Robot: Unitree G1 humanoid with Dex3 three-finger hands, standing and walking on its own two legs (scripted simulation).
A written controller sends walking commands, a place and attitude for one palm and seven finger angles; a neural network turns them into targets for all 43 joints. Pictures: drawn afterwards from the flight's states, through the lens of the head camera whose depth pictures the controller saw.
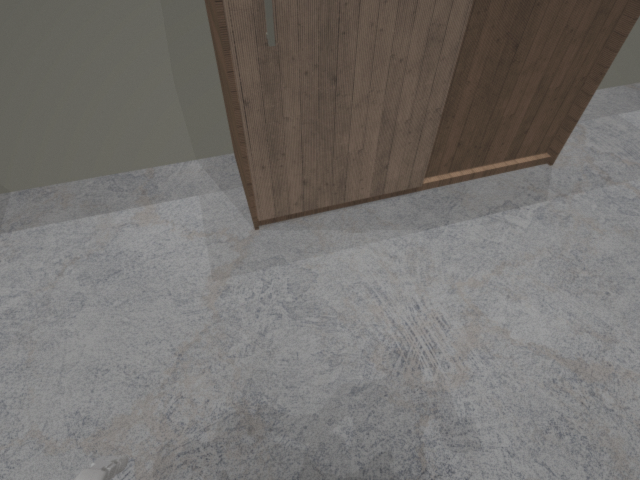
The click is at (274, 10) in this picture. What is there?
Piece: wardrobe's sliding door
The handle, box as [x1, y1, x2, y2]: [264, 0, 274, 46]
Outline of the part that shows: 264,0 267,26 266,37 268,39 269,46 274,45 271,0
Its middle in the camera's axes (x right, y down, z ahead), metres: -0.14 -0.62 +1.02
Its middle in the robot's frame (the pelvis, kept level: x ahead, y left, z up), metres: +1.19 +0.21 +0.11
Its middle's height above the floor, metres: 0.88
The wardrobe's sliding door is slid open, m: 0.00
